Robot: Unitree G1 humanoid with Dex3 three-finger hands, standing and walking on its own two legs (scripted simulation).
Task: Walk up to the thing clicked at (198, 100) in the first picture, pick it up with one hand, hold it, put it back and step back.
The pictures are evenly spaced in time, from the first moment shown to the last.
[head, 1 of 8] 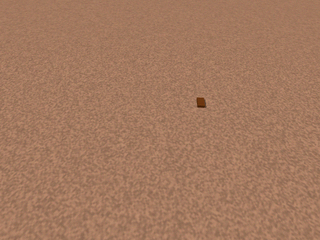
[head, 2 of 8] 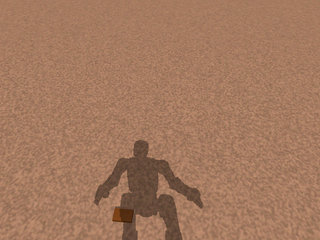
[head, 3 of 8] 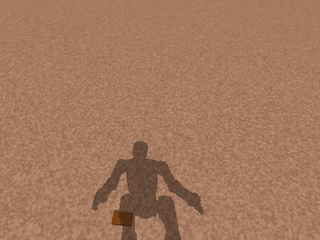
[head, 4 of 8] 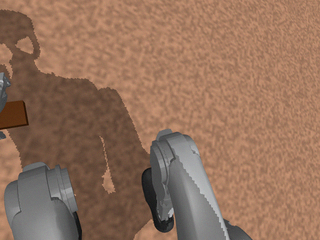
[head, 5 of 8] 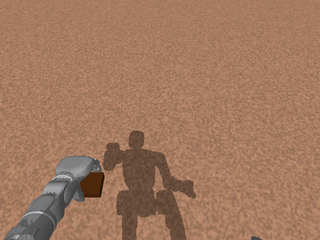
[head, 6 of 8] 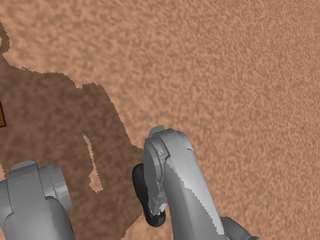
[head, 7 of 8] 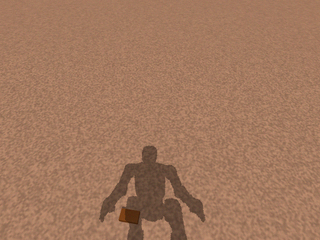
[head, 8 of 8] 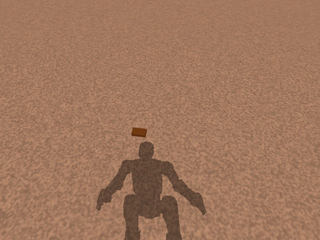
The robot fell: no
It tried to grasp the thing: yes
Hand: left
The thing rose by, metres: 0.68
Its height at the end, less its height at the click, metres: +0.00
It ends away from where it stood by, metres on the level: 0.02
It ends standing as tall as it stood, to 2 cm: yes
